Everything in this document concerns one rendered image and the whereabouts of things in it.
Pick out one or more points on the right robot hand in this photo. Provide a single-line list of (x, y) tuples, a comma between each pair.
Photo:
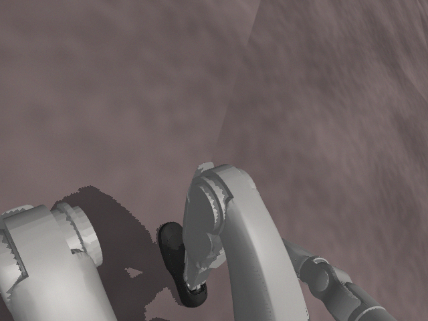
[(298, 255)]

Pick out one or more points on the right robot foot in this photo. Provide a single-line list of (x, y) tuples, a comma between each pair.
[(170, 240)]

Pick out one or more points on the right robot arm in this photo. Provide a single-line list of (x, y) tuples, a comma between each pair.
[(345, 300)]

